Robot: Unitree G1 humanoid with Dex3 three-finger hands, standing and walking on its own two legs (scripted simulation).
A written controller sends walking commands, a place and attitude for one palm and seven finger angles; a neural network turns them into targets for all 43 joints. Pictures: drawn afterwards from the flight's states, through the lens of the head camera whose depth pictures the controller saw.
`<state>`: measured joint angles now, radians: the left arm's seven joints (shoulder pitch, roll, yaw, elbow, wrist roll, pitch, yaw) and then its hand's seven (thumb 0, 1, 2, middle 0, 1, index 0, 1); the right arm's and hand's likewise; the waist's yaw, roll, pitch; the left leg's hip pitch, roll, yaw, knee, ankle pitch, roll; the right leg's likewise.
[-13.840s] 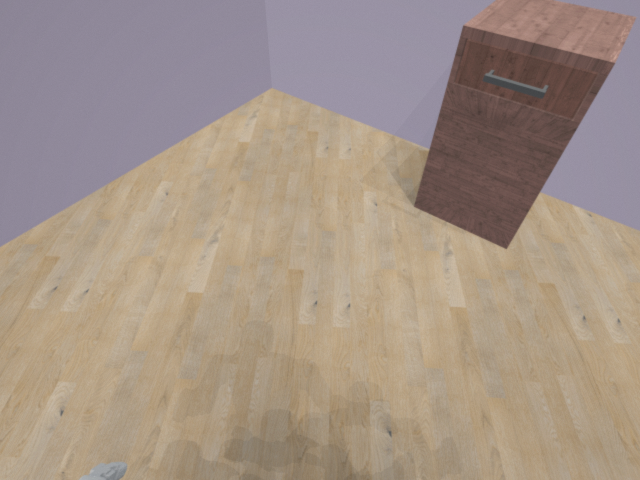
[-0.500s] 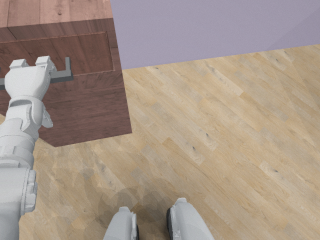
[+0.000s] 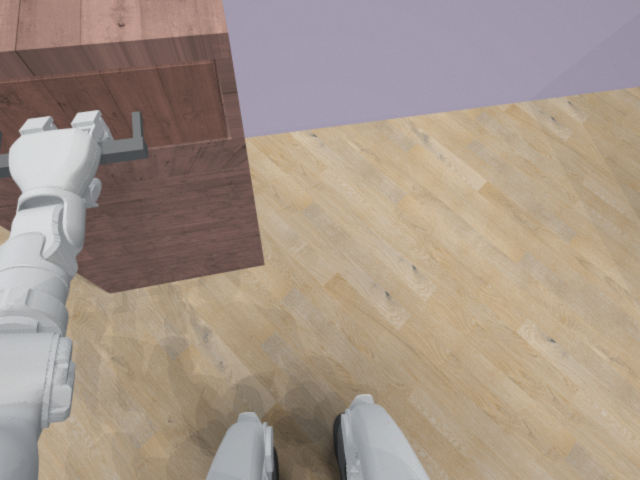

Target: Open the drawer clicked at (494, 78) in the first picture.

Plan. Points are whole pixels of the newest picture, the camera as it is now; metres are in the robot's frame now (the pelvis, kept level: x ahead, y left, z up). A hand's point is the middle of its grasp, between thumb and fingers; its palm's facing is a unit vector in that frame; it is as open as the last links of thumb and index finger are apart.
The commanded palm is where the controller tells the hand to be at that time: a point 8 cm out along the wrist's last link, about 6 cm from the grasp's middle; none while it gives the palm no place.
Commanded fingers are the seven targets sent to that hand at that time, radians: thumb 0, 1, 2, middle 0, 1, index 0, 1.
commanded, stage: close the thumb around the handle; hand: left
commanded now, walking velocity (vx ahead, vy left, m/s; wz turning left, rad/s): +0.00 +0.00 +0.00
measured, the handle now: (67, 143) +0.53 +0.29 +0.00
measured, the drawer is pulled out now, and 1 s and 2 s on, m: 0.00 0.03 0.08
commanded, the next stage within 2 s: pull the drawer open in 0.20 s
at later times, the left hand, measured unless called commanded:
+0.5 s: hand (82, 189) +0.48 +0.28 -0.02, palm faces -0.07 -0.06 -1.00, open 5.3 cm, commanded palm +0.45 +0.26 +0.03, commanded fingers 0.00 0.90 0.90 -0.40 -1.35 -0.40 -1.35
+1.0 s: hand (80, 209) +0.45 +0.28 -0.02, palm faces -0.05 -0.05 -1.00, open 5.2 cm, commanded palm +0.44 +0.26 +0.03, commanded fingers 0.00 0.90 0.90 -0.40 -1.35 -0.40 -1.35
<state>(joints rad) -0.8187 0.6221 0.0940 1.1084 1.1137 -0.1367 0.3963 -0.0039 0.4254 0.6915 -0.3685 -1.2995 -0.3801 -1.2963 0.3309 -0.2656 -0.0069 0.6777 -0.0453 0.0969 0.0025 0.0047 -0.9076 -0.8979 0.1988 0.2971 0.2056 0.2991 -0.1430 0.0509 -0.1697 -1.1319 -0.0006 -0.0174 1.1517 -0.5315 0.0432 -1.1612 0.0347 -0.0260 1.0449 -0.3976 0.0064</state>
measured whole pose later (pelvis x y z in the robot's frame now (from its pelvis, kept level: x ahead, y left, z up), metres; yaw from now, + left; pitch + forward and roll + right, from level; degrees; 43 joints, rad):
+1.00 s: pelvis +0.05 +0.01 +0.02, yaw +0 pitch +26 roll -3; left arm -0.52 0.46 0.05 0.88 1.12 -0.09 0.48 0.00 0.79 0.84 -0.35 -1.35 -0.41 -1.35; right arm 0.26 -0.26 -0.05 0.67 -0.05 0.13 0.03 0.01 -0.91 -0.90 0.20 0.30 0.20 0.30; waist -0.05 0.04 -0.20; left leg -0.92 -0.01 -0.01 1.02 -0.56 0.05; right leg -0.97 0.03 -0.02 0.94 -0.43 0.01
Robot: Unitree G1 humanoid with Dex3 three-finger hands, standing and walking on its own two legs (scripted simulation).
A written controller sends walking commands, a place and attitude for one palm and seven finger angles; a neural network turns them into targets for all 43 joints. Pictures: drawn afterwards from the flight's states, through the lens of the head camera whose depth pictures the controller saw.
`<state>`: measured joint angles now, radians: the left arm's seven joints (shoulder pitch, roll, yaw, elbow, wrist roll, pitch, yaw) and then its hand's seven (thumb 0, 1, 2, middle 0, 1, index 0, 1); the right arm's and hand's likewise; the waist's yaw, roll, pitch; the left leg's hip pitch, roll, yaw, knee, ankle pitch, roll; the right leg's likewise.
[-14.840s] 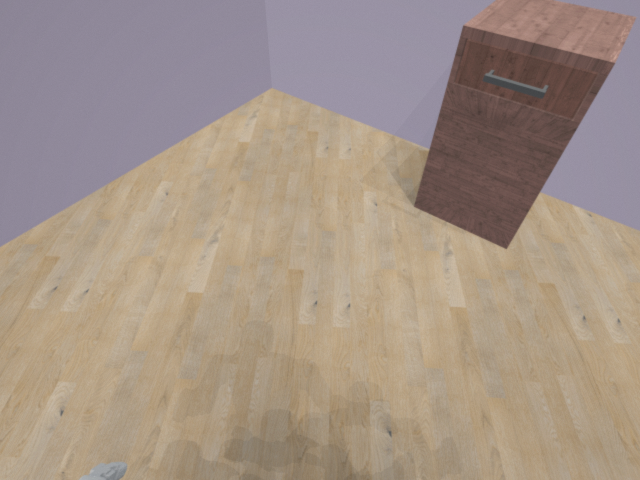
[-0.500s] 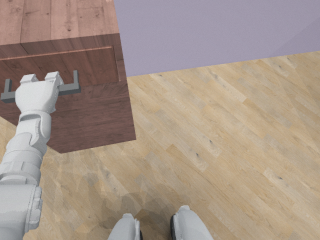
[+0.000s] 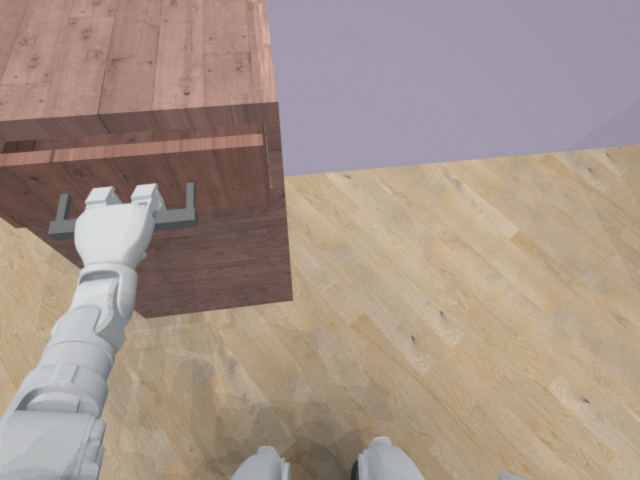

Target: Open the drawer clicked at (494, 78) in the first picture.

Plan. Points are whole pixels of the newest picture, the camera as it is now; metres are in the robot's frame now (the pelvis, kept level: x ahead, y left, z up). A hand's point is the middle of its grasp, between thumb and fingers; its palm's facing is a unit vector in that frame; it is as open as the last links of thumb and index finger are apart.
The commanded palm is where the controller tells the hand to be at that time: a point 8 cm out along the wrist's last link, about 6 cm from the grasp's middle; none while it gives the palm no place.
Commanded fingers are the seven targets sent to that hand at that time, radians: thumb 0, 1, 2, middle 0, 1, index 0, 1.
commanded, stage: pull the drawer open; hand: left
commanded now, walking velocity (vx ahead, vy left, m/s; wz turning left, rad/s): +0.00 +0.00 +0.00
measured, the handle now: (127, 210) +0.46 +0.28 -0.02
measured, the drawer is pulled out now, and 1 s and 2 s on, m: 0.03 0.08 0.20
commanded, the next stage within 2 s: none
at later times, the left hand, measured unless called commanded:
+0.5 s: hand (135, 248) +0.41 +0.27 -0.05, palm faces -0.07 -0.02 -1.00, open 5.2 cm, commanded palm +0.40 +0.26 +0.01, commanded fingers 0.00 0.90 0.90 -0.40 -1.35 -0.40 -1.35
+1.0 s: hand (134, 284) +0.36 +0.26 -0.04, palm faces -0.05 -0.08 -1.00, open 5.4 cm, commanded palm +0.34 +0.25 +0.01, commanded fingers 0.00 0.90 0.90 -0.40 -1.35 -0.40 -1.35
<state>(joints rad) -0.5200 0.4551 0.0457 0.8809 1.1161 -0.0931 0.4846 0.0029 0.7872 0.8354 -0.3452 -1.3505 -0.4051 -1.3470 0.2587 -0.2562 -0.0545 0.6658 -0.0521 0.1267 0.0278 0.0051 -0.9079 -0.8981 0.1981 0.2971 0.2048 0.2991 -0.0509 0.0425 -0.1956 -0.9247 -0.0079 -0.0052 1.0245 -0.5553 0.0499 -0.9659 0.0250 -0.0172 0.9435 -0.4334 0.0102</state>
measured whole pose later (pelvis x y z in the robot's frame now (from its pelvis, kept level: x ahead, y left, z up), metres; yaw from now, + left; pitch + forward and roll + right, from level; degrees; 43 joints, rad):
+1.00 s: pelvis -0.01 +0.00 +0.01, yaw -2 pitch +24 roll -3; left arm -0.29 0.43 0.06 0.69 1.06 -0.08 0.49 0.03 0.78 0.79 -0.29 -1.35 -0.40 -1.35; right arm 0.28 -0.24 -0.06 0.65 -0.02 0.12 0.04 0.01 -0.91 -0.90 0.20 0.30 0.20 0.30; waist -0.05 0.05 -0.19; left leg -0.87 0.01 0.03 0.98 -0.52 0.05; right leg -0.93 0.04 0.02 0.90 -0.39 0.01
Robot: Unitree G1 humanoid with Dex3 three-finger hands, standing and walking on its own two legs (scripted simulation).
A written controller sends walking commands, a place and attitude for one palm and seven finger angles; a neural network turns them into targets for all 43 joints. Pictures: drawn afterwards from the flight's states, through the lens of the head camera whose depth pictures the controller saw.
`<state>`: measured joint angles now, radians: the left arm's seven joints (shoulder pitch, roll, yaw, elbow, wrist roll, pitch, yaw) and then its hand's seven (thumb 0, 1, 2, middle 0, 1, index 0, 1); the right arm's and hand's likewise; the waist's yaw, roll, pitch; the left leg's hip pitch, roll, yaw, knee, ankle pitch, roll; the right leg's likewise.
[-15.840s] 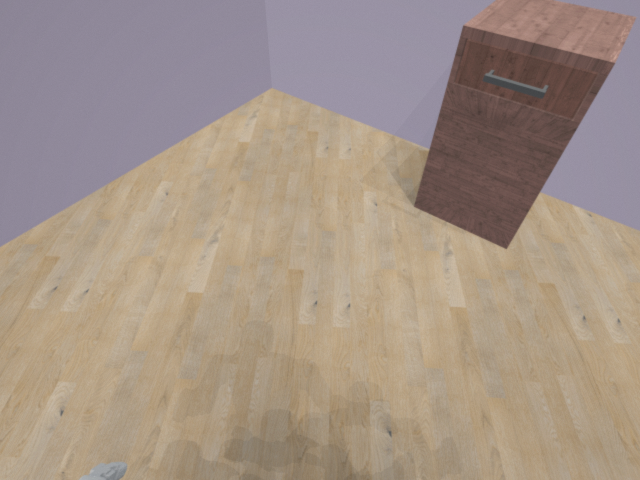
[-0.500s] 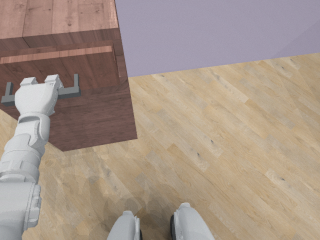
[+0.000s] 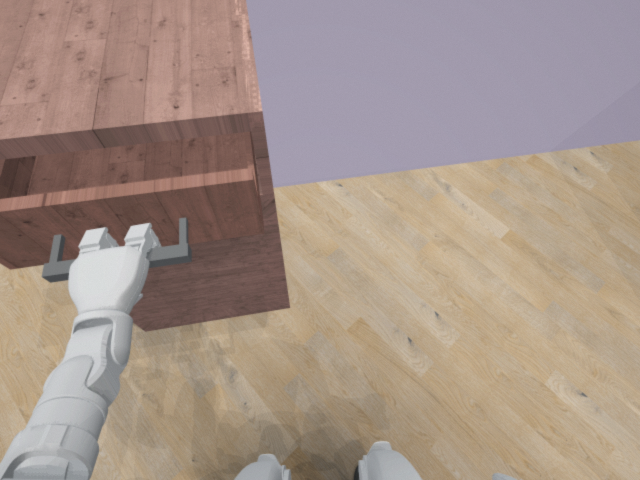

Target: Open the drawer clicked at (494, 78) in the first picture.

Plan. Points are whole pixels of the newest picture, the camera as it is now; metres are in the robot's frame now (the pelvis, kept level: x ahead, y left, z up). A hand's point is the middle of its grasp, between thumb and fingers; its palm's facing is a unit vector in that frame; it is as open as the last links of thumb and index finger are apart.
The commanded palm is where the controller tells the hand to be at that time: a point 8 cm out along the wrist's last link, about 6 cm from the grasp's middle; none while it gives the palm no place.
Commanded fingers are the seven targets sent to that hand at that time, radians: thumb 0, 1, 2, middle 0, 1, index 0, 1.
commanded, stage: pull the drawer open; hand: left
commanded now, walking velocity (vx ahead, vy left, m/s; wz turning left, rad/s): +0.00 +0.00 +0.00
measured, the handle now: (121, 248) +0.41 +0.29 -0.03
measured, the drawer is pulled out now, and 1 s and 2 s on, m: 0.08 0.20 0.30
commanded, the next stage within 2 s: open the thumb to release the handle in 1.64 s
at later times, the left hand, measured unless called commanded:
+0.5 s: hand (128, 295) +0.35 +0.27 -0.05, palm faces -0.07 -0.06 -1.00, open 5.3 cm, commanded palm +0.31 +0.26 +0.00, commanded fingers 0.00 0.90 0.90 -0.40 -1.35 -0.40 -1.35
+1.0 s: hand (125, 379) +0.24 +0.25 -0.05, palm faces -0.05 -0.10 -0.99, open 5.5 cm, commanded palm +0.20 +0.24 +0.00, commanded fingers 0.00 0.90 0.90 -0.40 -1.35 -0.40 -1.35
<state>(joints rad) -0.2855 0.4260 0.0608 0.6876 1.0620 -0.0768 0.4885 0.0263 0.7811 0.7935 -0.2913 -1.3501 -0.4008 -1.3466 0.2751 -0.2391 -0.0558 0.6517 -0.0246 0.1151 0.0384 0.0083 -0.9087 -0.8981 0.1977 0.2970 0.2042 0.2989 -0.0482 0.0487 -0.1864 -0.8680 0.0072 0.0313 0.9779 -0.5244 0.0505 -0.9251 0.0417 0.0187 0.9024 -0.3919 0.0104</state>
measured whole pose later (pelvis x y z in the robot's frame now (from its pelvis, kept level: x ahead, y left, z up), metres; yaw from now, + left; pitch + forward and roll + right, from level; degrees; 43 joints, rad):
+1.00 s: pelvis +0.01 -0.01 +0.00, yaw +1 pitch +19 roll -2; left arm 0.25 0.32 -0.01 0.24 1.07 0.02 0.54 0.03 0.76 0.78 -0.27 -1.35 -0.41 -1.34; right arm 0.17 -0.23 -0.04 0.55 -0.03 0.07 0.06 0.01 -0.91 -0.90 0.20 0.30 0.20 0.30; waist -0.02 0.04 -0.19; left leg -0.74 0.01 0.02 0.97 -0.55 0.04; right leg -0.81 0.04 0.01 0.91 -0.43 0.00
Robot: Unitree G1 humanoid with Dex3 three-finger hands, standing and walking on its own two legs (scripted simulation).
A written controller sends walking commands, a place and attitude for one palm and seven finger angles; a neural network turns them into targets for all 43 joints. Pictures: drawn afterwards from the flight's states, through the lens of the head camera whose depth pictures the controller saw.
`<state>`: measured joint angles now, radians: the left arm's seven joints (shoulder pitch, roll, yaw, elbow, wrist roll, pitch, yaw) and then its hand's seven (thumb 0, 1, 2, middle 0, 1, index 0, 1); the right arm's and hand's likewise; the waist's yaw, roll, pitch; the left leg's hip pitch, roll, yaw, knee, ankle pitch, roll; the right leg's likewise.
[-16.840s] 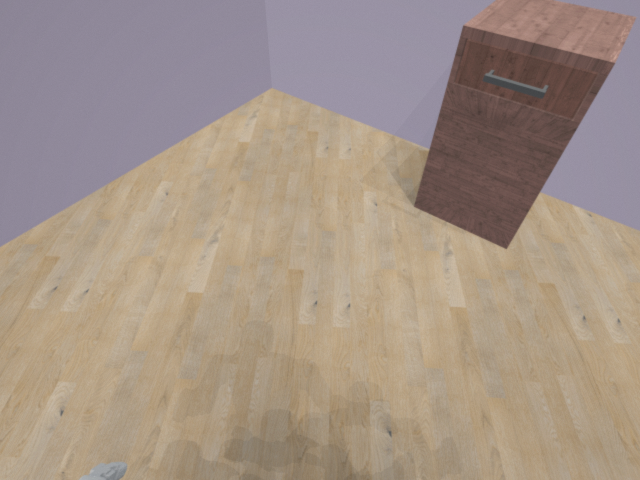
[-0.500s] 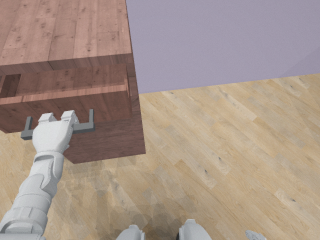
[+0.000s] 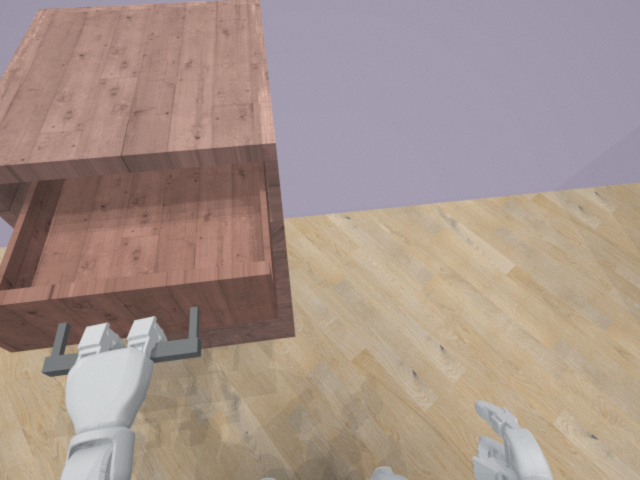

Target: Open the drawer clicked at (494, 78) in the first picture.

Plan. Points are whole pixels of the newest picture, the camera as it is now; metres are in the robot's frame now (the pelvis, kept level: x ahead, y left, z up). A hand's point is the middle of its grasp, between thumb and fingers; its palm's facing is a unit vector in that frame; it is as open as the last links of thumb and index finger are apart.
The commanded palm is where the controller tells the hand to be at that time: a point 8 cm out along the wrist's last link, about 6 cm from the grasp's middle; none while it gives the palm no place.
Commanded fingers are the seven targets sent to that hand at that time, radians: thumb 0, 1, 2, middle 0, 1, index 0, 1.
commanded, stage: pull the drawer open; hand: left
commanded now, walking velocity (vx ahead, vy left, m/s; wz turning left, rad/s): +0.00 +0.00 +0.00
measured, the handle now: (127, 340) +0.29 +0.27 -0.03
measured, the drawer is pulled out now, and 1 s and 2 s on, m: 0.20 0.30 0.30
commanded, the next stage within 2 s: open the thumb to release the handle in 0.64 s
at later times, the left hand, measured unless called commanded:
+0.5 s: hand out of the picture +0.13 +0.23 -0.05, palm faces -0.11 -0.12 -0.99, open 5.7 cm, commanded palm +0.09 +0.23 -0.01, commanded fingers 0.00 0.90 0.90 -0.40 -1.35 -0.40 -1.35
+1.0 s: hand out of the picture +0.13 +0.23 -0.05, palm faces -0.03 -0.06 -1.00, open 7.2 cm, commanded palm +0.12 +0.23 -0.01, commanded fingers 0.00 -0.08 0.48 -0.33 -1.25 -0.33 -1.25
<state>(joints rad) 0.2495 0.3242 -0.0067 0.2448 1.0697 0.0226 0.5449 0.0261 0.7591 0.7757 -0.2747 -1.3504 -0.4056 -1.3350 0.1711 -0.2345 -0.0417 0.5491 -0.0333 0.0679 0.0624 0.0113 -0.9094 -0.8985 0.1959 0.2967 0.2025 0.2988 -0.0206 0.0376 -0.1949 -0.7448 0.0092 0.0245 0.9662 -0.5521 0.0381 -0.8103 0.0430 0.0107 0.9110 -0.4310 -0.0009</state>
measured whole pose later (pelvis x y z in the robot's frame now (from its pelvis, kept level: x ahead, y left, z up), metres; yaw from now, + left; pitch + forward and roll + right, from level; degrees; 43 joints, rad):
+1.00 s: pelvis -0.03 -0.04 -0.03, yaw +3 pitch +18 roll +0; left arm 0.48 0.32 0.03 0.10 1.07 -0.07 0.59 0.00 0.48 0.71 -0.35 -1.30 -0.38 -1.30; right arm 0.15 -0.23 -0.03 0.54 -0.06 0.06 0.01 0.01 -0.91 -0.90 0.20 0.30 0.20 0.30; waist 0.04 0.04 -0.20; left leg -0.85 0.00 -0.01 1.11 -0.57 -0.01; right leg -0.93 0.03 -0.03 1.10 -0.49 -0.05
